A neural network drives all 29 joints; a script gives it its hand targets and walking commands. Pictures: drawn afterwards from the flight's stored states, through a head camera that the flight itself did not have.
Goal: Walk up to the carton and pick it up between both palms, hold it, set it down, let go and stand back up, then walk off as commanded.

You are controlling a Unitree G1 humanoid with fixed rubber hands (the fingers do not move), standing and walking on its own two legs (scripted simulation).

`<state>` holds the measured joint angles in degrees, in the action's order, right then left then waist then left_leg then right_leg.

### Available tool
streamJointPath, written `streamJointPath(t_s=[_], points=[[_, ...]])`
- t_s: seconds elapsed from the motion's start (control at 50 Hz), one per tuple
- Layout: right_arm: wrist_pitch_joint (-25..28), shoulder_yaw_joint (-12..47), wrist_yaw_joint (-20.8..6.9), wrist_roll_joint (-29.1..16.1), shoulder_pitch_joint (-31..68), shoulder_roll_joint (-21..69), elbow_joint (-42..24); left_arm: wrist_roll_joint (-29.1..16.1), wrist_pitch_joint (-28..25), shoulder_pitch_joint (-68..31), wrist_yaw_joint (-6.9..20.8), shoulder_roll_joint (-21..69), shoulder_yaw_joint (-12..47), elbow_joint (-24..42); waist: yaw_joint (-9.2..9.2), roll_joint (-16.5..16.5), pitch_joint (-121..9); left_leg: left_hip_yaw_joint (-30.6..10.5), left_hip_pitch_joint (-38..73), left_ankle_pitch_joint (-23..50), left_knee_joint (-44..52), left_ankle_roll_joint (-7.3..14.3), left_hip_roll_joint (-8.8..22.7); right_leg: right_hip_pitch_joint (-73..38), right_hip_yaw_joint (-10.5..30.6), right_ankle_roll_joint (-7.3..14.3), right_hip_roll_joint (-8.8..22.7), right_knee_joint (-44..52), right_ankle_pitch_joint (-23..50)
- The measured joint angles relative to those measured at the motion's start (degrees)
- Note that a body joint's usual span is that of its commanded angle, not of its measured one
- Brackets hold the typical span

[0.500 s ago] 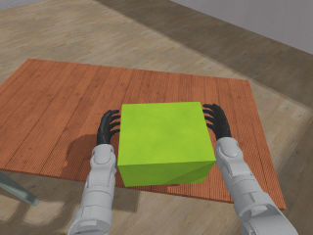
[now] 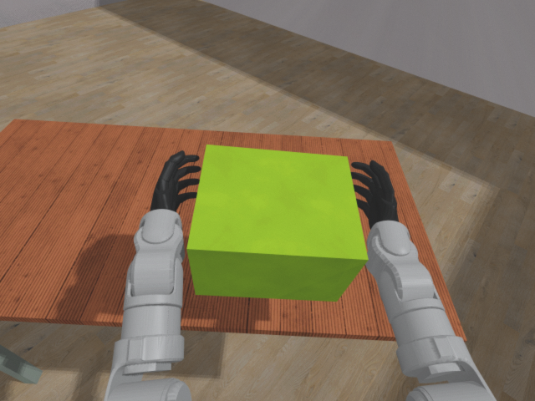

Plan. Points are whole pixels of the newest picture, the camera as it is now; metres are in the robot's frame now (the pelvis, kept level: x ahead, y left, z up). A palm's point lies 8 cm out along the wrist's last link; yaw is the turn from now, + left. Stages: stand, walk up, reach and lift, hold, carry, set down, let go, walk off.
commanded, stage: reach and lift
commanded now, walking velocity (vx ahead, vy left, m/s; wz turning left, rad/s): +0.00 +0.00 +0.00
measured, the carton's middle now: (272, 224) +0.35 +0.01 +0.08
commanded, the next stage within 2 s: hold in 1.22 s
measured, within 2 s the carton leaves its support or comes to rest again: neither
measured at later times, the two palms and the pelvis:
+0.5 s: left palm (161, 191) +0.35 +0.17 +0.15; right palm (379, 208) +0.35 -0.14 +0.13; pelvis -0.01 +0.01 +0.00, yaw +0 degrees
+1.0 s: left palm (162, 184) +0.35 +0.17 +0.16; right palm (384, 200) +0.35 -0.14 +0.15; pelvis -0.01 +0.01 +0.00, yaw +0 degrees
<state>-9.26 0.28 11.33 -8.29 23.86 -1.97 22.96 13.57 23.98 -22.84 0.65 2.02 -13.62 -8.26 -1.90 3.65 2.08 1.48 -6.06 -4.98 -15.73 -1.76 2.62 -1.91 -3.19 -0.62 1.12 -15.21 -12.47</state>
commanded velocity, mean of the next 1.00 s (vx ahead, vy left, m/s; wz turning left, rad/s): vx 0.00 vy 0.00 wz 0.00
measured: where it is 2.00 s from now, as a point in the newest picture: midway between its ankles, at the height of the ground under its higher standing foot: outside the picture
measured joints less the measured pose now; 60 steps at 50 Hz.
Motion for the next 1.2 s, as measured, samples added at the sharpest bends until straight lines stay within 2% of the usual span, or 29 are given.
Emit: streamJointPath(t_s=[0.24,0.48,0.72,1.2], points=[[-0.3,-2.5,-0.9,2.6,4.3,1.2,5.0,2.7,3.4,-5.1,1.9,-0.4,-2.2,-2.5,-0.71,0.1,-0.1,-0.2,0.1,0.6,0.0,0.3,-0.2,-0.1,-0.2,-0.2,0.2,-0.3,0.4],[0.7,-3.3,-1.4,2.5,5.8,1.2,6.6,3.5,4.7,-6.9,2.0,-0.6,-2.2,-2.5,-1.09,0.3,0.2,-0.3,-0.3,0.7,-0.3,0.6,-0.4,-0.1,-0.3,-0.5,0.4,0.2,0.9],[0.4,-2.5,-1.6,1.1,6.8,0.2,6.3,4.0,6.9,-7.0,1.3,-0.5,-1.5,0.2,-1.46,0.6,1.0,-0.2,0.5,0.2,-0.6,0.6,-0.4,-1.3,-0.2,-0.5,0.3,0.8,0.9],[-2.5,-1.2,-0.9,-0.6,7.4,-0.4,3.2,4.5,11.5,-7.1,2.0,-0.6,-1.7,5.0,-1.91,0.6,2.1,-0.4,2.3,0.1,-0.7,0.3,-0.1,-3.2,-0.4,-0.3,0.0,0.8,0.8]])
